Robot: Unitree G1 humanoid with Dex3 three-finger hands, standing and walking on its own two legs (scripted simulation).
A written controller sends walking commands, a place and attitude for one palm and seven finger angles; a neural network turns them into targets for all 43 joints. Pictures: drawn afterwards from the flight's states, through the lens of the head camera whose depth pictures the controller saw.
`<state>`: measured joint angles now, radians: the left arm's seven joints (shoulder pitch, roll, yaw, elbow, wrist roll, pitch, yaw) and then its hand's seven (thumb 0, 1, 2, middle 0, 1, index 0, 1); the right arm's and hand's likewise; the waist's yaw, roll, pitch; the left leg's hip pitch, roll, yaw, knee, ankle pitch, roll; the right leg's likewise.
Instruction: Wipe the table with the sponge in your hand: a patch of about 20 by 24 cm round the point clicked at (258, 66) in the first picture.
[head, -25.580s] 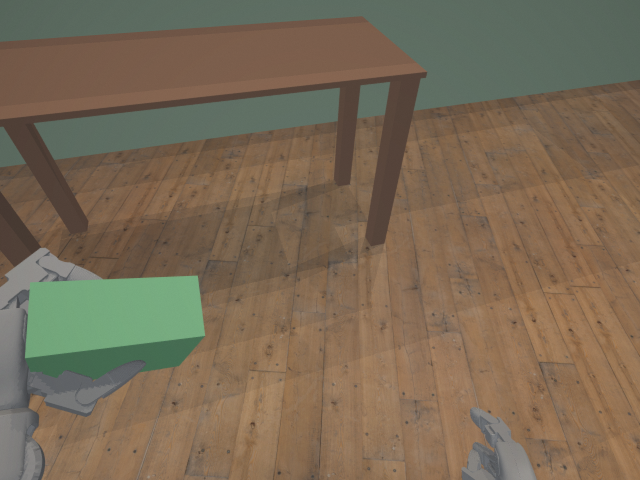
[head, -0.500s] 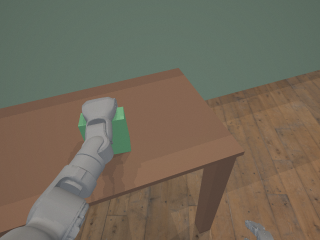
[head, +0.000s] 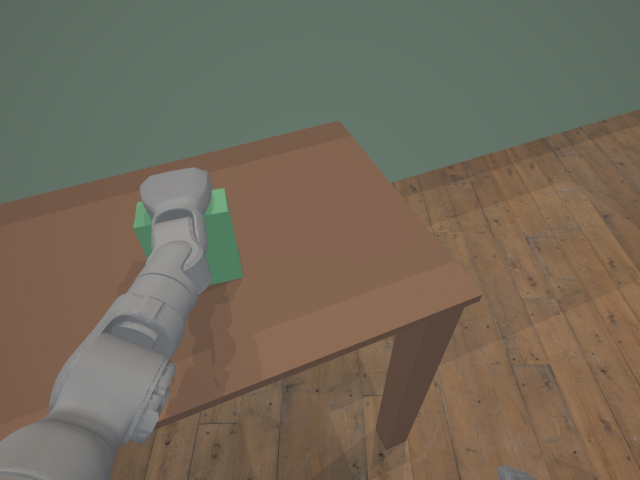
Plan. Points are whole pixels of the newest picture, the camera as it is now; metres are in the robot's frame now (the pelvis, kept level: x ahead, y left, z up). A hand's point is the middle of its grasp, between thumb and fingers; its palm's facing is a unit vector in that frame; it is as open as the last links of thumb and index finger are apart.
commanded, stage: wipe forward along the third lane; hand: left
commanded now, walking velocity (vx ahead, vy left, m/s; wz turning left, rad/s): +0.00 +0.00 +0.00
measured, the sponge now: (196, 253) +0.43 +0.20 +0.04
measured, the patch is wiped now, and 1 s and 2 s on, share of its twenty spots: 1.00 1.00 1.00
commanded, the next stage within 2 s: wipe back along the third lane in 0.04 s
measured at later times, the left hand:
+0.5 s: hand (184, 219) +0.45 +0.21 +0.09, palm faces +0.01 -0.02 -1.00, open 10.1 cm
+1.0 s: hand (184, 245) +0.40 +0.19 +0.09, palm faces +0.06 -0.04 -1.00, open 10.1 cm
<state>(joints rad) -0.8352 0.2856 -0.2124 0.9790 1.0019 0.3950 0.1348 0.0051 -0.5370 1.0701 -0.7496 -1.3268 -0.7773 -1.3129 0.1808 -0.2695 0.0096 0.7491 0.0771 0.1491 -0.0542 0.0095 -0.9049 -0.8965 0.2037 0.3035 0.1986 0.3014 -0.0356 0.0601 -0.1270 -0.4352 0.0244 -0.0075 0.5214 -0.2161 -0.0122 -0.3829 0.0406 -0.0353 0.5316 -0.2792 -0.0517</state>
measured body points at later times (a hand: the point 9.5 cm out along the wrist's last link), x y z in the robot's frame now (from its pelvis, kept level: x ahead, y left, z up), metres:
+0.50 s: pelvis +0.02 +0.02 +0.00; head +0.02 +0.01 +0.45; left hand +0.44 +0.20 +0.15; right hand +0.13 -0.23 -0.13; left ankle +0.02 +0.14 -0.73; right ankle -0.01 -0.08 -0.73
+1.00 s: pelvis +0.03 +0.03 +0.00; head +0.01 +0.00 +0.45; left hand +0.39 +0.19 +0.15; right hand +0.25 -0.19 -0.09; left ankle +0.02 +0.14 -0.73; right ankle -0.01 -0.08 -0.73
